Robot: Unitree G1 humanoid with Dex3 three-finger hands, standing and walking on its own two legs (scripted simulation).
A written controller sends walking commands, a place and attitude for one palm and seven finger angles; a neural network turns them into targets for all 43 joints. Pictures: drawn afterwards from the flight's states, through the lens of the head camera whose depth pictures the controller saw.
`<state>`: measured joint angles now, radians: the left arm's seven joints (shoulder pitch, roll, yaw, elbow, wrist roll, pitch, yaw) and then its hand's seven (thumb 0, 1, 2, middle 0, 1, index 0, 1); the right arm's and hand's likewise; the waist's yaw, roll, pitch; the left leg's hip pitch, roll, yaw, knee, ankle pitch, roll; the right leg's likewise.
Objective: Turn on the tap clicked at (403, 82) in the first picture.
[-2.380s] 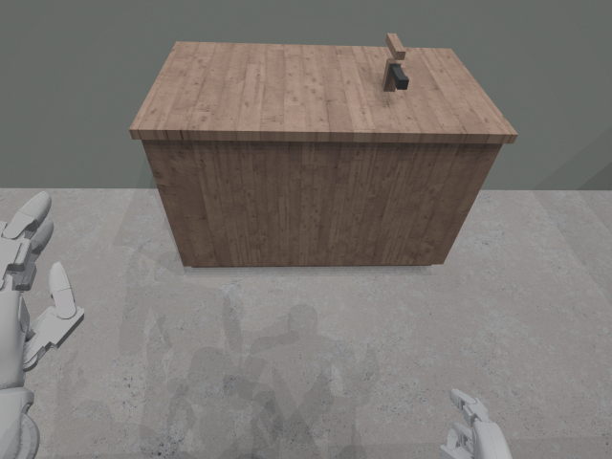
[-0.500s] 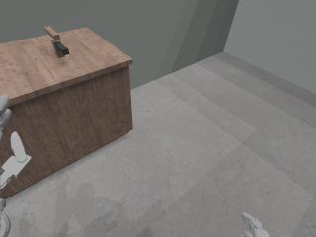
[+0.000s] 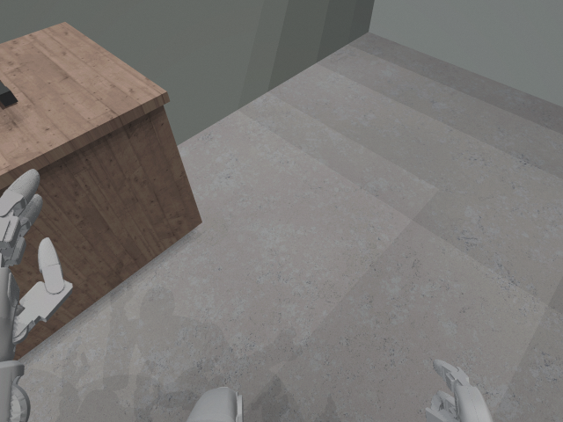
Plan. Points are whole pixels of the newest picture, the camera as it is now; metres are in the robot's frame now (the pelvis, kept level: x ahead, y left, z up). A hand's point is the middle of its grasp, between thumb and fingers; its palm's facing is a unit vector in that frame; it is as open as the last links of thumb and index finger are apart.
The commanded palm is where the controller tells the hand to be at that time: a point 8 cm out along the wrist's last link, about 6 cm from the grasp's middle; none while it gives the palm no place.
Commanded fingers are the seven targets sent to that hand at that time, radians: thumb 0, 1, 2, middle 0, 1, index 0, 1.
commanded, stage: walk to a spot facing it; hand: left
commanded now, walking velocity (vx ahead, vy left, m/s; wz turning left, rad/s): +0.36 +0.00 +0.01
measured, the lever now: (5, 96) +0.73 +0.65 +0.03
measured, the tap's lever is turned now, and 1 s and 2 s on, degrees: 0 0 0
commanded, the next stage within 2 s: turn to face it in 0.30 s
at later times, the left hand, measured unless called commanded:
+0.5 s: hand (141, 158) +0.37 +0.19 +0.19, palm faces +0.34 -0.80 -0.49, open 7.5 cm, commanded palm +0.33 +0.24 +0.19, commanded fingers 0.00 0.90 0.90 -0.20 -0.30 -0.20 -0.30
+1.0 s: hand (117, 151) +0.38 +0.22 +0.19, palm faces +0.51 -0.73 -0.45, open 7.4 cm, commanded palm +0.31 +0.26 +0.19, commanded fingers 0.00 0.90 0.90 -0.20 -0.30 -0.20 -0.30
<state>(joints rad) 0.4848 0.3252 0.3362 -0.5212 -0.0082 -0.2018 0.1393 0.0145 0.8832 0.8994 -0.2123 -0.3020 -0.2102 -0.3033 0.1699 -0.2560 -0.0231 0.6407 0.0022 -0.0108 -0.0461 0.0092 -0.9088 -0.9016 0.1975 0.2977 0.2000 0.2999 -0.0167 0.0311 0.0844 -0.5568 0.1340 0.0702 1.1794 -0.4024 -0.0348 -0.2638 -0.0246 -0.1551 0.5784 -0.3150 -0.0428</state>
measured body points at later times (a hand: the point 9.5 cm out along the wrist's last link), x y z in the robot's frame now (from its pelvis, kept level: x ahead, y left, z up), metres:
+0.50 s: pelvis +0.15 -0.03 -0.01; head +0.18 -0.05 +0.44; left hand +0.35 +0.23 +0.22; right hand +0.30 -0.21 -0.11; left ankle +0.16 +0.14 -0.73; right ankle +0.20 -0.13 -0.73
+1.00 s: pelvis +0.20 -0.05 -0.01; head +0.24 -0.02 +0.44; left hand +0.35 +0.25 +0.21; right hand +0.42 -0.26 -0.08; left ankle +0.23 +0.08 -0.73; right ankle +0.19 -0.15 -0.68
